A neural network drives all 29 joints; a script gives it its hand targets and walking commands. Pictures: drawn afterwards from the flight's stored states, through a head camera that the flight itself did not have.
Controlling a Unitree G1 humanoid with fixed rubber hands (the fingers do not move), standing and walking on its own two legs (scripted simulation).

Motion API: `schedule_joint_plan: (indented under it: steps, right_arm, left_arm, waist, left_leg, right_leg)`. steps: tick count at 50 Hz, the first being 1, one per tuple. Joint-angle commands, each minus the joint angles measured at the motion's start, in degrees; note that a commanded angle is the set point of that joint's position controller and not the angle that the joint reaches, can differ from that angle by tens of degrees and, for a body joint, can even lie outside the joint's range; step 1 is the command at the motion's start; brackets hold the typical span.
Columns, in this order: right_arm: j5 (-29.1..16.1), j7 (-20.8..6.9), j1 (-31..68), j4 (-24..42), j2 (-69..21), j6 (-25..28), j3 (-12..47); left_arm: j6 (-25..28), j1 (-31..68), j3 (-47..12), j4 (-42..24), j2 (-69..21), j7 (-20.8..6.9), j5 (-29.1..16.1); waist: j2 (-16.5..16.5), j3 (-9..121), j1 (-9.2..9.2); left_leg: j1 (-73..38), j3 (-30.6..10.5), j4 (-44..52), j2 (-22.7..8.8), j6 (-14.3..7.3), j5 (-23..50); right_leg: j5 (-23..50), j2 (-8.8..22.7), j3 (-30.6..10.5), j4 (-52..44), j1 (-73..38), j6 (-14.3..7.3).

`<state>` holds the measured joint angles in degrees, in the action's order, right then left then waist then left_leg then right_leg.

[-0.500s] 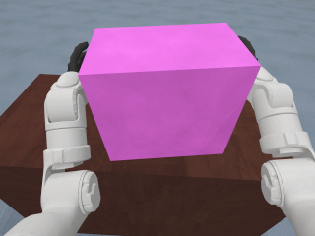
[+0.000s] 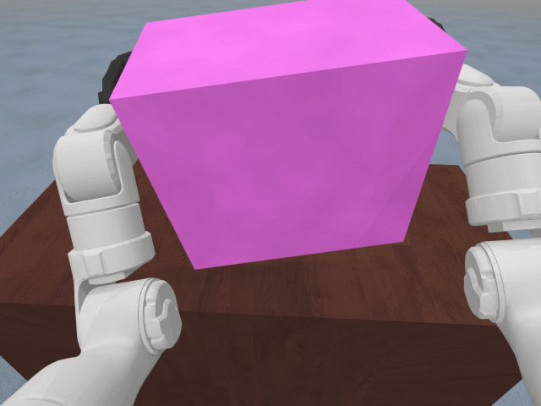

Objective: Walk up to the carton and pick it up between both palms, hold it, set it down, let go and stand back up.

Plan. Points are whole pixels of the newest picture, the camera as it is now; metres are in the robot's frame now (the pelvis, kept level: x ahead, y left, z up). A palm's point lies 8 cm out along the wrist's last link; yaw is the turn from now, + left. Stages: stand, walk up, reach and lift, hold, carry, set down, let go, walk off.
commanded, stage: hold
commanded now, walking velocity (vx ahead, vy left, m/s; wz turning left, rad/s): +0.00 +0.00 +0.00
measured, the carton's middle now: (284, 140) +0.35 -0.01 +0.28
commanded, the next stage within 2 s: none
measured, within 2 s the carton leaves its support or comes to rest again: neither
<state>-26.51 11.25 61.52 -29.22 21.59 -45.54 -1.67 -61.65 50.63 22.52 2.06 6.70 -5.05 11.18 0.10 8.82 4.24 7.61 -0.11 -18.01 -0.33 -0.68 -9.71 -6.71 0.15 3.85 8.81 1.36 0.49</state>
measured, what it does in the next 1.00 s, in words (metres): stands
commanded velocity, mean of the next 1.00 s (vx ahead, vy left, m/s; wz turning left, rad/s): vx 0.00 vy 0.00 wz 0.00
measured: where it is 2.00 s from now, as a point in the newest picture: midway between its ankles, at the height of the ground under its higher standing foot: outside the picture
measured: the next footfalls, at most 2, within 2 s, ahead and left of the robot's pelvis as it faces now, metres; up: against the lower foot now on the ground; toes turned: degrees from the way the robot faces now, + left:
none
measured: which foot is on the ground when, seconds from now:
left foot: down 0.00-1.00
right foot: down 0.00-1.00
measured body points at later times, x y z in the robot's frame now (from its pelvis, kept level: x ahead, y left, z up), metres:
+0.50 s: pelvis -0.03 -0.01 +0.00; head -0.09 +0.01 +0.45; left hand +0.35 +0.18 +0.30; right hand +0.36 -0.21 +0.32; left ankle +0.00 +0.10 -0.75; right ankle -0.02 -0.13 -0.75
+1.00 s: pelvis +0.00 -0.01 +0.00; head -0.07 +0.01 +0.45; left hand +0.35 +0.19 +0.28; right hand +0.37 -0.19 +0.30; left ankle +0.00 +0.10 -0.75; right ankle -0.02 -0.13 -0.75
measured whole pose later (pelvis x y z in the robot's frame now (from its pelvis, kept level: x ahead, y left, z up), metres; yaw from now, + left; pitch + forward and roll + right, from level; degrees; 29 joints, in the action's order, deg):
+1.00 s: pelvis +0.00 -0.01 +0.00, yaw +0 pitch -2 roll -1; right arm -28.3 13.4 51.8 -21.9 19.4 -44.5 0.4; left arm -61.5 41.9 21.0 -4.9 6.8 -6.0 10.5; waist 0.5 7.9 5.0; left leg 6.1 -0.7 -17.6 -0.7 -0.1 -9.5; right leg -6.5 -0.3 4.3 8.0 -0.5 0.0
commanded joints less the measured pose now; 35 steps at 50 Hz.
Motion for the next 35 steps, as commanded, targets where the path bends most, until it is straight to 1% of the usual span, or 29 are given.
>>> schedule_joint_plan:
  steps: [1, 2, 4, 5, 7, 8, 9, 10, 11, 12, 13, 15, 16, 18, 19, 20, 21, 22, 24, 25, 26, 27, 28, 29, 30, 31, 32, 33, 35]
  right_arm:
    - [-7.8, -6.1, 33.2, 5.3, -23.4, -0.8, 9.8]
    - [-6.3, -6.3, 33.3, 4.2, -23.7, -0.4, 8.6]
    - [-6.2, -6.0, 33.7, 4.4, -24.4, 0.6, 9.4]
    - [-6.4, -6.0, 35.1, 5.7, -25.4, 1.2, 9.5]
    - [-7.3, -5.5, 35.2, 8.2, -25.4, 1.8, 9.4]
    - [-6.7, -5.1, 35.9, 9.7, -26.1, 2.3, 10.1]
    - [-7.0, -4.7, 35.0, 10.1, -25.6, 2.4, 9.0]
    - [-6.4, -4.4, 34.2, 9.4, -25.8, 2.5, 9.1]
    - [-5.9, -4.3, 35.3, 9.5, -25.5, 2.6, 8.9]
    - [-5.8, -4.1, 34.1, 8.5, -25.8, 2.8, 8.8]
    - [-5.4, -4.1, 33.8, 9.4, -25.5, 2.7, 8.6]
    - [-4.2, -4.1, 35.0, 8.4, -26.2, 3.2, 8.3]
    - [-4.3, -4.0, 35.7, 9.5, -26.6, 3.3, 8.7]
    - [-5.0, -4.1, 36.5, 11.5, -27.5, 4.0, 9.0]
    - [-5.5, -4.2, 38.6, 12.9, -28.0, 4.4, 9.2]
    - [-5.7, -4.3, 38.8, 14.5, -28.2, 4.7, 10.3]
    - [-5.4, -4.4, 39.2, 14.5, -28.8, 4.5, 10.2]
    - [-4.5, -4.6, 39.1, 12.7, -28.9, 4.3, 9.7]
    - [-4.0, -4.9, 38.9, 9.5, -28.0, 4.3, 9.2]
    - [-3.7, -5.2, 39.1, 9.2, -27.5, 4.3, 9.0]
    - [-4.3, -5.3, 39.5, 7.7, -29.1, 4.2, 9.4]
    - [-3.4, -5.4, 38.3, 6.8, -28.8, 4.5, 8.9]
    - [-4.0, -5.5, 39.1, 6.5, -28.5, 4.4, 8.6]
    - [-4.1, -5.8, 38.0, 6.0, -28.8, 4.6, 9.0]
    - [-4.5, -5.7, 38.8, 6.7, -29.2, 4.7, 9.7]
    - [-4.9, -5.5, 38.4, 8.1, -28.1, 5.1, 9.7]
    - [-5.7, -5.2, 38.5, 8.3, -28.3, 4.6, 10.4]
    - [-6.2, -4.9, 36.8, 9.5, -28.1, 4.4, 10.6]
    - [-6.2, -4.3, 34.2, 12.5, -27.0, 4.2, 11.9]
  left_arm:
    - [5.1, 38.8, -18.4, -3.6, -16.4, -10.0, -8.9]
    - [5.4, 38.5, -17.8, -2.2, -17.8, -10.4, -8.2]
    - [6.6, 39.3, -18.6, -3.1, -16.8, -10.9, -8.5]
    - [7.3, 40.8, -19.7, -3.5, -17.6, -11.0, -8.9]
    - [8.0, 40.6, -21.7, -5.9, -18.0, -10.9, -10.2]
    - [8.3, 40.6, -22.4, -5.9, -18.8, -10.8, -10.6]
    - [8.3, 40.3, -22.8, -7.7, -18.5, -10.3, -10.5]
    - [8.0, 39.8, -23.5, -6.4, -19.0, -10.1, -10.5]
    - [8.3, 40.3, -22.4, -7.1, -19.3, -10.1, -11.1]
    - [8.5, 40.9, -23.6, -6.6, -18.9, -10.0, -11.3]
    - [8.7, 40.6, -23.7, -6.4, -18.2, -9.9, -11.7]
    - [9.1, 40.7, -24.1, -4.8, -19.1, -9.5, -11.6]
    - [9.2, 41.0, -23.9, -4.1, -19.4, -9.2, -11.5]
    - [9.7, 40.6, -25.3, -5.3, -20.7, -8.6, -12.1]
    - [10.0, 42.1, -24.5, -5.9, -21.1, -8.4, -12.8]
    - [10.4, 42.2, -24.1, -6.3, -20.1, -8.1, -12.9]
    - [10.5, 43.1, -23.6, -6.0, -20.3, -8.0, -13.0]
    - [10.7, 43.3, -23.8, -6.3, -19.8, -7.7, -13.3]
    - [10.4, 44.2, -23.2, -3.8, -19.6, -7.7, -12.5]
    - [9.9, 43.8, -21.7, -2.3, -19.0, -7.7, -12.1]
    - [10.1, 43.2, -20.3, -1.1, -17.5, -7.7, -11.3]
    - [9.8, 42.4, -20.8, -0.4, -19.2, -7.8, -10.6]
    - [9.6, 42.9, -21.1, -0.2, -19.2, -7.8, -11.2]
    - [9.8, 42.4, -21.1, -0.2, -19.7, -7.8, -11.0]
    - [10.0, 42.4, -20.4, -0.6, -19.3, -7.9, -10.6]
    - [10.0, 42.2, -21.5, -0.6, -19.8, -8.0, -10.4]
    - [10.0, 40.9, -21.1, -1.3, -19.8, -8.3, -11.2]
    - [9.9, 39.9, -21.4, -1.8, -20.0, -8.6, -10.9]
    - [9.3, 37.5, -21.6, -4.9, -20.8, -9.3, -10.6]
  waist:
    - [-0.2, 15.9, 0.61]
    - [-0.9, 14.1, 0.88]
    - [-1.3, 15.7, 0.71]
    - [-1.2, 17.1, 1.57]
    - [-3.3, 19.2, 1.84]
    - [-3.7, 20.0, 1.46]
    - [-3.9, 21.2, 1.66]
    - [-4.9, 19.1, 2.09]
    - [-3.0, 18.1, 1.54]
    - [-3.9, 17.2, 2.53]
    - [-3.4, 17.5, 2.29]
    - [-1.9, 15.9, 2.63]
    - [-2.2, 15.6, 1.79]
    - [-2.7, 17.3, 1.87]
    - [-2.0, 19.3, 1.69]
    - [-0.9, 20.1, 0.57]
    - [-0.7, 19.8, 0.81]
    - [0.1, 21.1, 0.98]
    - [-0.1, 17.4, 0.93]
    - [0.4, 16.1, -0.29]
    - [1.6, 16.0, -1.3]
    - [0.1, 14.7, -0.06]
    - [-0.8, 14.8, -1.01]
    - [-0.6, 16.3, -1.22]
    - [0.3, 18.1, -1.14]
    - [-1.1, 20.1, -0.26]
    - [-0.5, 20.0, -0.71]
    - [-0.7, 21.8, -0.47]
    - [0.9, 23.1, 0.36]
  left_leg:
    - [-9.8, -1.2, -0.1, 2.2, 3.6, 18.3]
    - [-9.8, -1.4, 0.8, 2.6, 3.5, 17.5]
    - [-8.4, -1.3, 1.0, 2.6, 3.4, 17.9]
    - [-8.4, -1.3, 0.6, 2.4, 3.5, 19.3]
    - [-9.7, -1.5, 0.1, 2.4, 3.6, 21.9]
    - [-10.6, -0.9, 0.1, 2.6, 4.0, 22.1]
    - [-11.7, -1.4, -0.5, 2.1, 3.8, 20.7]
    - [-11.3, -1.3, 0.0, 2.3, 3.8, 20.7]
    - [-10.2, -1.4, 0.3, 2.2, 3.4, 19.2]
    - [-10.1, -1.2, 0.3, 2.3, 3.7, 16.8]
    - [-9.8, -1.2, 0.9, 2.2, 3.5, 14.1]
    - [-7.7, -1.3, 2.2, 2.3, 2.9, 9.2]
    - [-6.9, -1.1, 2.6, 2.2, 2.7, 7.9]
    - [-6.7, -1.7, 2.1, 1.9, 2.6, 9.9]
    - [-6.7, -1.3, 2.3, 2.2, 2.3, 9.7]
    - [-6.4, -1.2, 2.2, 2.1, 1.5, 10.1]
    - [-5.8, -1.1, 2.7, 2.2, 1.1, 9.3]
    - [-5.4, -1.0, 2.9, 2.1, 1.1, 7.6]
    - [-5.3, -0.5, 3.8, 2.1, 1.3, 3.8]
    - [-4.8, -0.4, 4.6, 2.4, 1.2, 1.8]
    - [-4.8, -0.5, 4.1, 2.2, 0.8, 1.7]
    - [-3.3, -0.7, 4.9, 2.4, 1.1, 1.0]
    - [-1.9, -0.7, 5.1, 2.2, 1.2, 1.4]
    - [-3.3, -0.6, 4.7, 2.1, 1.4, 3.6]
    - [-3.9, -0.6, 3.6, 2.4, 1.1, 6.3]
    - [-5.6, -0.7, 3.4, 2.6, 1.8, 8.1]
    - [-6.0, -0.7, 3.3, 2.5, 1.6, 10.1]
    - [-8.0, -1.1, 2.4, 2.3, 1.9, 13.7]
    - [-10.1, -1.6, 1.7, 2.4, 1.9, 18.8]
  right_leg:
    - [11.7, -2.9, -1.6, 1.0, -2.7, -1.4]
    - [11.3, -2.8, -1.8, 0.2, -2.5, -1.6]
    - [11.2, -2.0, -2.7, 0.5, -2.7, -1.6]
    - [12.9, -2.6, -1.9, 0.9, -3.3, -1.6]
    - [14.5, -2.8, -2.1, 1.5, -3.1, -1.9]
    - [13.9, -2.8, -1.8, 0.9, -2.9, -2.1]
    - [11.8, -3.1, -1.9, 0.6, -2.5, -2.3]
    - [11.8, -2.8, -2.0, 0.0, -1.9, -2.4]
    - [10.3, -2.7, -2.0, -0.5, -2.2, -2.4]
    - [8.8, -2.8, -2.1, -0.4, -1.3, -2.6]
    - [6.1, -2.7, -1.3, -1.0, -2.0, -2.3]
    - [2.5, -2.3, -1.2, -1.5, 0.5, -2.1]
    - [1.5, -2.2, -1.3, -1.2, 0.3, -1.9]
    - [4.0, -2.4, -1.3, -0.7, -0.6, -1.8]
    - [3.9, -2.4, -1.4, -0.7, -1.7, -1.6]
    - [5.3, -2.5, -1.6, 0.0, -2.4, -0.8]
    - [6.2, -2.3, -2.0, 0.0, -3.4, -0.5]
    - [4.8, -2.4, -1.7, 0.4, -3.6, -0.5]
    - [2.0, -1.8, -1.5, -0.3, -1.1, -0.8]
    - [0.2, -1.8, -1.3, -0.3, -0.7, -0.7]
    - [0.1, -1.4, -1.8, -0.4, -0.9, 0.0]
    - [-0.3, -1.3, -2.0, -0.4, -1.2, -0.3]
    - [-0.5, -1.3, -1.7, -0.2, -1.5, -0.5]
    - [1.4, -1.7, -1.6, -0.1, -2.6, -0.5]
    - [4.7, -1.5, -2.3, 0.5, -3.9, -0.3]
    - [6.9, -1.8, -2.0, 1.0, -3.8, -0.1]
    - [8.4, -1.6, -2.5, 0.3, -3.7, 0.2]
    - [11.1, -2.2, -2.4, 0.8, -5.1, 0.0]
    - [15.4, -2.6, -2.6, 0.9, -6.2, -0.3]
